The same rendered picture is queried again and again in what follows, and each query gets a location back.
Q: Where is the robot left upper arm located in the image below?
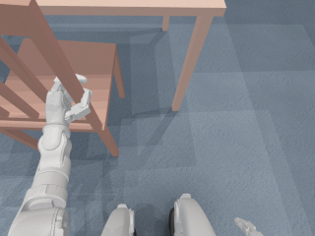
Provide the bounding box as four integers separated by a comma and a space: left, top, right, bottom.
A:
10, 206, 70, 236

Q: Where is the robot thigh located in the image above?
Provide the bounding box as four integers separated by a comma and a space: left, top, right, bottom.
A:
174, 198, 217, 236
100, 207, 135, 236

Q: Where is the robot right hand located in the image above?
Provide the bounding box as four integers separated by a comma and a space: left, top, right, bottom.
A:
234, 217, 264, 236

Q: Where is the right robot thigh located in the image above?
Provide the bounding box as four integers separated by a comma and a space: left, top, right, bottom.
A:
174, 198, 217, 236

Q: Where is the robot left hand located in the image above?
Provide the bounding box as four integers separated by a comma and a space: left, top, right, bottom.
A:
45, 74, 93, 128

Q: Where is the chair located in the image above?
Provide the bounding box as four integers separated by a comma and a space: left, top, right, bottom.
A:
0, 0, 125, 157

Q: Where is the left robot forearm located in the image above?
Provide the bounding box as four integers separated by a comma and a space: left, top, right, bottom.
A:
7, 123, 72, 236

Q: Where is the left robot thigh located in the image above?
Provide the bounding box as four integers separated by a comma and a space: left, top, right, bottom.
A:
100, 207, 135, 236

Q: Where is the table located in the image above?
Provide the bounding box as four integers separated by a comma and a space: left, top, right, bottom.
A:
35, 0, 226, 111

